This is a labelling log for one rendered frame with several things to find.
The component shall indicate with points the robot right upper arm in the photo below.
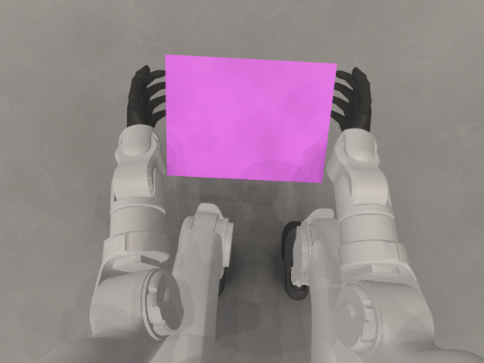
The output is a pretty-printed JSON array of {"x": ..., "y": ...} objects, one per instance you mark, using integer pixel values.
[{"x": 386, "y": 322}]

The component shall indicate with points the right robot forearm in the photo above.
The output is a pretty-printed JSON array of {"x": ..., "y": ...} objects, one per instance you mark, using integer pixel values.
[{"x": 370, "y": 249}]

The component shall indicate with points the carton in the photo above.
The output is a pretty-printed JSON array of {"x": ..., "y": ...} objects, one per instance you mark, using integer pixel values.
[{"x": 247, "y": 118}]

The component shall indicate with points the left robot foot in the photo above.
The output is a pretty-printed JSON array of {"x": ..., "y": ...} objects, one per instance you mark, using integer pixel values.
[{"x": 222, "y": 284}]

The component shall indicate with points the right robot hand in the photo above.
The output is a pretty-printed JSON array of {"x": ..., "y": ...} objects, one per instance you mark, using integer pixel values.
[{"x": 358, "y": 111}]

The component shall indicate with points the right robot thigh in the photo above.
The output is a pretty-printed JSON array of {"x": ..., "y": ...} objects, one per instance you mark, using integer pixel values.
[{"x": 317, "y": 257}]

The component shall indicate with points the left robot hand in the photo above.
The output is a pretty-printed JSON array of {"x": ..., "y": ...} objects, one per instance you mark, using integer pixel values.
[{"x": 140, "y": 107}]

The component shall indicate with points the left robot forearm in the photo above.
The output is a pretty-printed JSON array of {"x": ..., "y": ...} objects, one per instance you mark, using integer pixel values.
[{"x": 137, "y": 239}]

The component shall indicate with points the robot left upper arm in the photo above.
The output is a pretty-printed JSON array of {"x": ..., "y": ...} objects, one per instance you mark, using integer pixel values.
[{"x": 131, "y": 317}]

